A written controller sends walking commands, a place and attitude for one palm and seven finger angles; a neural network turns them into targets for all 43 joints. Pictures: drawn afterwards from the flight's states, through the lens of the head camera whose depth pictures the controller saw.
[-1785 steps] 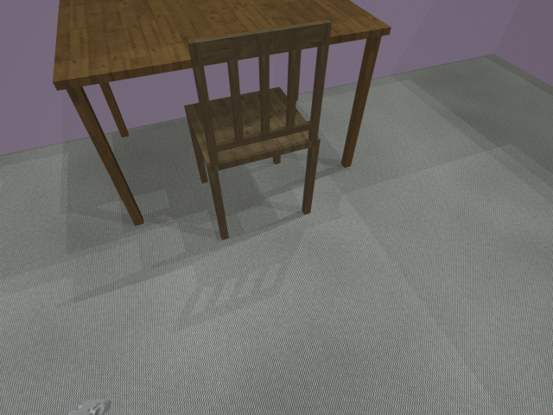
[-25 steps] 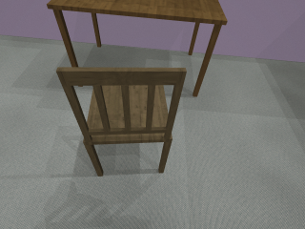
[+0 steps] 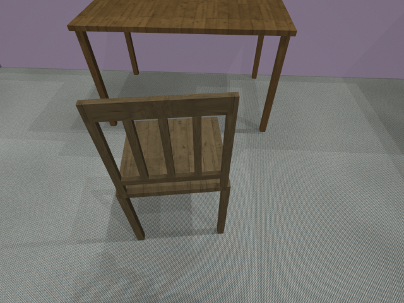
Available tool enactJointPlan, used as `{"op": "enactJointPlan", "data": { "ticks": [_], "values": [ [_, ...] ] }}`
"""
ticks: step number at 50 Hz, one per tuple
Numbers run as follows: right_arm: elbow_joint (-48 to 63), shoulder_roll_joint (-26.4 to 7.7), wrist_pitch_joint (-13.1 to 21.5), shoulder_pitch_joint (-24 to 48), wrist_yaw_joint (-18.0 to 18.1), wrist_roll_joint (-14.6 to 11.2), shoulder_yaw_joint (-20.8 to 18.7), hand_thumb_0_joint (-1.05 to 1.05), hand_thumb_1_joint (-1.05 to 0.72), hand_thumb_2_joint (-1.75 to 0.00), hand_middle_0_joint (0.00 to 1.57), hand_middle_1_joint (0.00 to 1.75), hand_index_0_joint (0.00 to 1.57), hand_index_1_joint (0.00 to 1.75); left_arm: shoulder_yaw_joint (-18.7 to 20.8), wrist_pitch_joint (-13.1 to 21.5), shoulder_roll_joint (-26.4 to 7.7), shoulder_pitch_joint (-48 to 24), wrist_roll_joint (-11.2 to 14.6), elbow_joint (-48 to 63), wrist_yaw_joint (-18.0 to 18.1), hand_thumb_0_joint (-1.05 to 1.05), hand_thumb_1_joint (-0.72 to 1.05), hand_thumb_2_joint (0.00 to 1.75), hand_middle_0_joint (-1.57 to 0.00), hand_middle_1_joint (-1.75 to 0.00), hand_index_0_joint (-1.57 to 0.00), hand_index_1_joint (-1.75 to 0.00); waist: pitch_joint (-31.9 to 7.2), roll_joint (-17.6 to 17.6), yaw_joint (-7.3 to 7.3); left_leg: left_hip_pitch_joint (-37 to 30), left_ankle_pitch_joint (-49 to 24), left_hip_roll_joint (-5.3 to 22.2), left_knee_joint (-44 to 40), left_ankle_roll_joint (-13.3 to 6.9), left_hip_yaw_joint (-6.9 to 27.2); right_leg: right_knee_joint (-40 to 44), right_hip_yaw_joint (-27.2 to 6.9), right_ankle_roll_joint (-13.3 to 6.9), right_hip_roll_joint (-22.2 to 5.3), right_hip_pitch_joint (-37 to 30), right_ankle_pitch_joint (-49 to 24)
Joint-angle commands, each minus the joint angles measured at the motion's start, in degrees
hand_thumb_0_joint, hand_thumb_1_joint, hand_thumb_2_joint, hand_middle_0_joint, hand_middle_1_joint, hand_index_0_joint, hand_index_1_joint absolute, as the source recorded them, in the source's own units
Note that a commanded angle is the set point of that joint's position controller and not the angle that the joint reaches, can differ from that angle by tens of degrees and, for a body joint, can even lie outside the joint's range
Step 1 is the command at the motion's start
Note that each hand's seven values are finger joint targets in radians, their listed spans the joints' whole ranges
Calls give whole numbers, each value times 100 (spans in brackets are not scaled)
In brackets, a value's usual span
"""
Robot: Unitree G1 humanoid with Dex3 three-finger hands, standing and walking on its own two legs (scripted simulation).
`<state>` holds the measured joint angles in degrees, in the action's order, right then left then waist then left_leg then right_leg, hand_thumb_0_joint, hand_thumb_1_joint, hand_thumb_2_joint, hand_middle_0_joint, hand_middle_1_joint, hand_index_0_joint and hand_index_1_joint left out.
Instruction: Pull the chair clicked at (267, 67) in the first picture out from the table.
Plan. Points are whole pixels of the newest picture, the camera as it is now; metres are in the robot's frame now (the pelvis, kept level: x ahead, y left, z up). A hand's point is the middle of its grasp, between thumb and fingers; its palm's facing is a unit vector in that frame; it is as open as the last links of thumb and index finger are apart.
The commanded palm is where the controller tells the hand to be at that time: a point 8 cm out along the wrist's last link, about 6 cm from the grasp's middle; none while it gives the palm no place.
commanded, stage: let the arm hang, fingers relaxed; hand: left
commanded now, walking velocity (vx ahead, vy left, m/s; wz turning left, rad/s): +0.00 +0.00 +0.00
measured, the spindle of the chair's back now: (167, 149) +0.57 +0.15 -0.10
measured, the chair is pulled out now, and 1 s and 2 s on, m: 0.60 0.60 0.60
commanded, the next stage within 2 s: look to check the result in 0.28 s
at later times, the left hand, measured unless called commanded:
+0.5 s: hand out of the picture +0.00 +0.15 -0.17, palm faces +0.03 -0.99 -0.16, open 7.4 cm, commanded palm none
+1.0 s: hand out of the picture +0.00 +0.15 -0.17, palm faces +0.03 -0.99 -0.17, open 7.4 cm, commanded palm none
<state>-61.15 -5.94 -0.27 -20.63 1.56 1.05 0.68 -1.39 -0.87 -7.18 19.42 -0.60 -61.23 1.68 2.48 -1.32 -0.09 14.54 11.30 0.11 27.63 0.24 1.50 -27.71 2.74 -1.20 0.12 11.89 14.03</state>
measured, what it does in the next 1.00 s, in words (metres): stands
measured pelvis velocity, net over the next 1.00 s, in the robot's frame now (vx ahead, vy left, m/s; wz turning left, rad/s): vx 0.01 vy -0.01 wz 0.01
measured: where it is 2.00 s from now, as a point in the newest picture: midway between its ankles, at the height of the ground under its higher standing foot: outside the picture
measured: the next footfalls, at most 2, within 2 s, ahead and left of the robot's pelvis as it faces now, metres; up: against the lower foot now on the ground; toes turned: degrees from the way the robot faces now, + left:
none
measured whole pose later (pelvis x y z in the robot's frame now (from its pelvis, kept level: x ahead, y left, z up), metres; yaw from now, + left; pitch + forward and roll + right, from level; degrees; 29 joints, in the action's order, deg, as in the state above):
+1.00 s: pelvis +0.01 -0.01 +0.00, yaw +0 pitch -2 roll +0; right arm -61.8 -6.1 0.1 -18.8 2.3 0.8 0.2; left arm -0.8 -0.2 -7.0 17.9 -0.5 -60.8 1.9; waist 4.0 -0.5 -0.1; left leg 13.2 11.8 0.6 26.7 1.0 2.1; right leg -26.6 3.3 -1.9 0.7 10.3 14.6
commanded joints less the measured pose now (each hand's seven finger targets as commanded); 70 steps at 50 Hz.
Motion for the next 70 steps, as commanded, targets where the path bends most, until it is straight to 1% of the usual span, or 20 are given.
{"op": "enactJointPlan", "data": {
  "ticks": [1,4,5,14,16,19,20,22,27,29,31,39,41,46,49,51,54,61,69,70],
  "values": [
    [140,-514,44,-512,33,-5,-146,0,-90,-90,20,30,20,30,160,71,-567,456,9,159,68,0,90,90,-20,-30,-20,-30,576,86,5,315,762,396,-655,-318,483,824,-640,-288,-525,497,636],
    [142,-453,57,-523,36,-7,-144,0,-90,-90,20,30,20,30,176,96,-526,436,13,198,71,0,90,90,-20,-30,-20,-30,387,168,-11,157,531,378,-537,-297,427,803,-670,-299,-551,473,493],
    [131,-418,56,-514,40,-15,-141,0,-90,-90,20,30,20,30,170,97,-522,396,12,178,67,0,90,90,-20,-30,-20,-30,513,139,-7,195,492,383,-574,-301,422,837,-631,-306,-540,498,467],
    [73,-397,90,-484,73,-30,-130,0,-90,-90,20,30,20,30,181,126,-475,394,34,205,70,0,90,90,-20,-30,-20,-30,235,0,-13,-25,-57,417,-457,-268,407,763,-620,-300,-575,247,-50],
    [65,-404,98,-489,84,-30,-131,0,-90,-90,20,30,20,30,176,119,-458,360,29,202,69,0,90,90,-20,-30,-20,-30,327,-19,-13,9,-147,447,-514,-289,464,744,-577,-290,-544,227,-162],
    [71,-424,97,-469,81,-29,-132,0,-90,-90,20,30,20,30,181,117,-464,359,32,189,66,0,90,90,-20,-30,-20,-30,255,-6,-10,-30,-45,433,-534,-290,471,764,-585,-288,-560,186,-89],
    [68,-421,83,-431,85,-38,-130,0,-90,-90,20,30,20,30,171,115,-482,349,31,178,68,0,90,90,-20,-30,-20,-30,401,52,2,17,-60,444,-554,-299,472,797,-566,-291,-539,226,-107],
    [82,-437,68,-422,76,-31,-140,0,-90,-90,20,30,20,30,170,117,-483,362,29,178,68,0,90,90,-20,-30,-20,-30,386,111,-13,-24,43,416,-506,-272,426,831,-598,-288,-575,270,8],
    [84,-468,70,-405,80,-30,-139,0,-90,-90,20,30,20,30,176,112,-494,301,35,195,65,0,90,90,-20,-30,-20,-30,356,-6,-20,-43,49,429,-536,-269,448,813,-592,-295,-551,245,16],
    [84,-473,90,-444,80,-32,-135,0,-90,-90,20,30,20,30,185,121,-509,305,34,199,62,0,90,90,-20,-30,-20,-30,204,10,-22,-61,-40,442,-549,-284,475,771,-579,-282,-546,113,-117],
    [87,-485,85,-397,83,-34,-137,0,-90,-90,20,30,20,30,171,119,-488,300,32,197,62,0,90,90,-20,-30,-20,-30,343,106,-8,-19,-57,447,-558,-283,469,788,-569,-282,-546,169,-123],
    [58,-479,84,-364,90,-39,-134,0,-90,-90,20,30,20,30,174,122,-488,308,38,183,62,0,90,90,-20,-30,-20,-30,281,34,-15,-144,-124,434,-531,-281,461,800,-558,-277,-580,162,-150],
    [70,-468,68,-345,87,-38,-135,0,-90,-90,20,30,20,30,174,117,-493,314,33,182,64,0,90,90,-20,-30,-20,-30,441,90,-5,-64,-38,440,-552,-284,449,834,-555,-281,-564,223,-87],
    [65,-477,70,-372,81,-38,-135,0,-90,-90,20,30,20,30,173,120,-511,311,33,191,62,0,90,90,-20,-30,-20,-30,419,87,-14,-42,20,432,-570,-283,450,836,-561,-284,-563,201,-29],
    [51,-475,90,-384,84,-42,-134,0,-90,-90,20,30,20,30,179,139,-504,322,37,194,60,0,90,90,-20,-30,-20,-30,196,126,-20,-197,-215,424,-494,-268,410,795,-583,-283,-595,113,-223],
    [50,-482,83,-350,93,-40,-129,0,-90,-90,20,30,20,30,172,127,-483,319,36,199,63,0,90,90,-20,-30,-20,-30,368,50,-14,-127,-189,444,-530,-275,426,808,-580,-287,-567,176,-200],
    [35,-478,103,-391,98,-45,-128,0,-90,-90,20,30,20,30,183,134,-490,316,42,189,62,0,90,90,-20,-30,-20,-30,194,33,-17,-186,-267,452,-535,-279,441,765,-563,-280,-572,62,-287],
    [31,-477,92,-371,102,-44,-122,0,-90,-90,20,30,20,30,186,116,-474,324,32,165,62,0,90,90,-20,-30,-20,-30,483,-24,0,-31,-51,456,-636,-302,483,806,-537,-278,-551,162,-117],
    [28,-477,108,-388,106,-44,-123,0,-90,-90,20,30,20,30,195,132,-469,347,40,178,61,0,90,90,-20,-30,-20,-30,205,121,2,-191,-195,441,-573,-299,460,772,-549,-282,-575,52,-237],
    [35,-468,97,-367,109,-50,-128,0,-90,-90,20,30,20,30,192,128,-471,325,34,179,62,0,90,90,-20,-30,-20,-30,338,150,5,-143,-224,445,-581,-303,455,793,-529,-284,-553,98,-261]
  ]
}}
